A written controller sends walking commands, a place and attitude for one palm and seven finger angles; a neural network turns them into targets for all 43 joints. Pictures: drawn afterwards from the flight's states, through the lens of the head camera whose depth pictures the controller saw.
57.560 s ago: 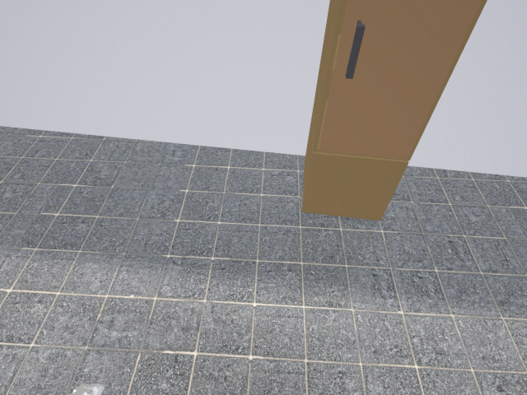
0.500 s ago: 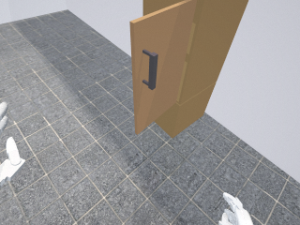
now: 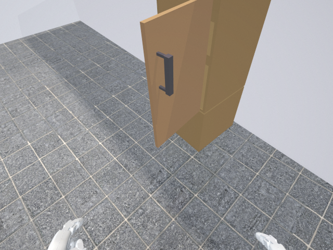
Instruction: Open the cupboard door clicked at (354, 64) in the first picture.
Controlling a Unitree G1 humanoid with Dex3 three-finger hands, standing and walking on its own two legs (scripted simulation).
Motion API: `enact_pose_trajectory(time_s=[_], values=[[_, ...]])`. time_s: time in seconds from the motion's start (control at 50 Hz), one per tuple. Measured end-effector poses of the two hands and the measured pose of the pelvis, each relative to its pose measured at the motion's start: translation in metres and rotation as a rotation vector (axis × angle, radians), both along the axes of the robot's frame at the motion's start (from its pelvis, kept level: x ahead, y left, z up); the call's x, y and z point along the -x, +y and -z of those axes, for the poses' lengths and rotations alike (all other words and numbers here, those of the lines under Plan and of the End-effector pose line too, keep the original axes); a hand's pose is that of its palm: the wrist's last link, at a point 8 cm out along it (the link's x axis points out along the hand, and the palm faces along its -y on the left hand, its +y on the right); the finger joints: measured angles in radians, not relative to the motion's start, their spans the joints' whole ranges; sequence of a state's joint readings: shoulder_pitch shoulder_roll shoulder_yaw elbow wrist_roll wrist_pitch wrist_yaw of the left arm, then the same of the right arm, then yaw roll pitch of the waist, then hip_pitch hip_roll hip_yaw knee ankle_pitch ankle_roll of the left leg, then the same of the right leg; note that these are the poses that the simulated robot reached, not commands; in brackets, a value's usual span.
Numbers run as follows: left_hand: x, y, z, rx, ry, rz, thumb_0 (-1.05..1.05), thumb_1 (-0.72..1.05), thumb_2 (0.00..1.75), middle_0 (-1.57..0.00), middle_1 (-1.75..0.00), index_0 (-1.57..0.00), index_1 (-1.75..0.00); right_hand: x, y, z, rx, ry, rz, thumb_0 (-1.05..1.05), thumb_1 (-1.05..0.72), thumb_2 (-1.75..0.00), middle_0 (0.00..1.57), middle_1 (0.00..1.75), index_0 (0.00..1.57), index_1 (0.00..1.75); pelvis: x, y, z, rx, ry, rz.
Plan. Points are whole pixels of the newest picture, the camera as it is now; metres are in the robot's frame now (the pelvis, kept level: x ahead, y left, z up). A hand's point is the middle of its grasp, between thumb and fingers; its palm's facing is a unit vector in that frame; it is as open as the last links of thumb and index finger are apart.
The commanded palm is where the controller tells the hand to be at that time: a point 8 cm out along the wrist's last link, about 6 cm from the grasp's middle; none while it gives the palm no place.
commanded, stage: let the arm hang, fingers relaxed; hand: left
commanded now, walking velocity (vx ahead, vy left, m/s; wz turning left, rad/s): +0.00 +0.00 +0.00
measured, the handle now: (164, 74) +0.65 +0.03 +0.08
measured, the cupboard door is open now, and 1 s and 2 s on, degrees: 97 97 97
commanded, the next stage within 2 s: look to check the result in 0.90 s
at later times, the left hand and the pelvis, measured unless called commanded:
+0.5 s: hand out of the picture -0.06 +0.17 -0.16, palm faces +0.06 -0.97 -0.22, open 7.4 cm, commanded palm none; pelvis +0.01 -0.01 +0.01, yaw +1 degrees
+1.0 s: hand out of the picture +0.01 +0.15 -0.17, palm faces +0.06 -0.98 -0.19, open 7.4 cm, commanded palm none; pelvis +0.03 -0.01 +0.01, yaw +1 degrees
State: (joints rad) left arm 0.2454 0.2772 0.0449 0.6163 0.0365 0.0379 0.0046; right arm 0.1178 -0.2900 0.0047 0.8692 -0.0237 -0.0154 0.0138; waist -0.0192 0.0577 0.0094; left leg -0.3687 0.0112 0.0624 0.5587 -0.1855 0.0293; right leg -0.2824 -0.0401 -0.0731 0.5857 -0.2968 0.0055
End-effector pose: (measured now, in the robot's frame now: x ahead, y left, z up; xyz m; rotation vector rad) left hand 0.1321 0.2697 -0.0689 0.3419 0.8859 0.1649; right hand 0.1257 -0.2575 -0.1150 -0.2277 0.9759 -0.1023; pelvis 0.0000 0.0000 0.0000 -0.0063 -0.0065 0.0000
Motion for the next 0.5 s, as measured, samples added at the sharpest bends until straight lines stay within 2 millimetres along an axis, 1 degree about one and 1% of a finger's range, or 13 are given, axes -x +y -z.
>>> enact_pose_trajectory(time_s=[0.04,0.06,0.08,0.1,0.14,0.18,0.22,0.26,0.32,0.38,0.44,0.5], values=[[0.034,-0.024,0.037,0.086,0.169,-0.018,0.01,0.91,0.9,-0.19,-0.3,-0.19,-0.3,0.022,-0.003,0.003,0.014,0.075,0.028,0.01,-0.91,-0.9,0.2,0.3,0.21,0.3,0.0,-0.002,0.0,-0.001,-0.007,-0.002],[0.051,-0.037,0.051,0.128,0.242,-0.027,0.01,0.91,0.9,-0.19,-0.3,-0.19,-0.3,0.034,-0.004,0.004,0.022,0.119,0.04,0.01,-0.91,-0.9,0.2,0.3,0.21,0.3,-0.001,-0.004,0.0,0.0,-0.009,-0.003],[0.068,-0.049,0.063,0.168,0.308,-0.036,0.02,0.91,0.9,-0.19,-0.3,-0.2,-0.3,0.048,-0.004,0.005,0.028,0.165,0.051,0.01,-0.91,-0.9,0.2,0.3,0.21,0.3,-0.001,-0.004,0.0,0.001,-0.011,-0.004],[0.083,-0.052,0.07,0.176,0.354,-0.076,0.01,0.94,0.9,-0.2,-0.3,-0.2,-0.3,0.061,-0.004,0.006,0.034,0.214,0.06,0.01,-0.91,-0.9,0.2,0.3,0.2,0.3,-0.002,-0.006,-0.001,0.003,-0.011,-0.007],[0.112,-0.055,0.077,0.194,0.437,-0.121,0.01,0.98,0.9,-0.2,-0.3,-0.2,-0.3,0.087,-0.001,0.008,0.037,0.311,0.072,0.01,-0.91,-0.9,0.2,0.3,0.2,0.3,-0.003,-0.008,-0.003,0.008,-0.011,-0.013],[0.137,-0.056,0.079,0.207,0.504,-0.156,0.01,0.99,0.9,-0.2,-0.3,-0.2,-0.3,0.111,0.003,0.01,0.032,0.399,0.082,0.01,-0.91,-0.9,0.2,0.3,0.2,0.3,-0.004,-0.01,-0.005,0.013,-0.01,-0.02],[0.16,-0.057,0.077,0.209,0.559,-0.19,0.01,0.98,0.9,-0.2,-0.3,-0.2,-0.3,0.129,0.009,0.012,0.02,0.466,0.092,0.01,-0.91,-0.9,0.2,0.3,0.2,0.3,-0.005,-0.01,-0.006,0.015,-0.01,-0.025],[0.178,-0.056,0.072,0.203,0.604,-0.218,0.01,0.96,0.9,-0.2,-0.3,-0.2,-0.3,0.143,0.015,0.014,0.001,0.512,0.102,0.01,-0.91,-0.9,0.2,0.3,0.2,0.3,-0.006,-0.01,-0.007,0.015,-0.012,-0.027],[0.197,-0.055,0.066,0.186,0.653,-0.246,0.01,0.94,0.9,-0.2,-0.3,-0.2,-0.3,0.155,0.025,0.018,-0.032,0.545,0.115,0.01,-0.91,-0.9,0.2,0.3,0.2,0.3,-0.007,-0.009,-0.008,0.012,-0.014,-0.027],[0.205,-0.054,0.061,0.17,0.674,-0.26,0.01,0.93,0.9,-0.2,-0.3,-0.2,-0.3,0.157,0.035,0.023,-0.065,0.549,0.123,0.01,-0.91,-0.9,0.2,0.3,0.2,0.3,-0.008,-0.01,-0.009,0.009,-0.015,-0.024],[0.203,-0.054,0.06,0.16,0.666,-0.263,0.01,0.92,0.9,-0.2,-0.3,-0.2,-0.3,0.154,0.043,0.027,-0.092,0.534,0.126,0.01,-0.91,-0.9,0.2,0.3,0.2,0.3,-0.009,-0.01,-0.009,0.006,-0.017,-0.021],[0.192,-0.056,0.061,0.161,0.636,-0.257,0.01,0.92,0.9,-0.19,-0.3,-0.2,-0.3,0.146,0.049,0.029,-0.11,0.509,0.125,0.01,-0.91,-0.9,0.2,0.3,0.2,0.3,-0.011,-0.01,-0.008,0.003,-0.02,-0.018]])
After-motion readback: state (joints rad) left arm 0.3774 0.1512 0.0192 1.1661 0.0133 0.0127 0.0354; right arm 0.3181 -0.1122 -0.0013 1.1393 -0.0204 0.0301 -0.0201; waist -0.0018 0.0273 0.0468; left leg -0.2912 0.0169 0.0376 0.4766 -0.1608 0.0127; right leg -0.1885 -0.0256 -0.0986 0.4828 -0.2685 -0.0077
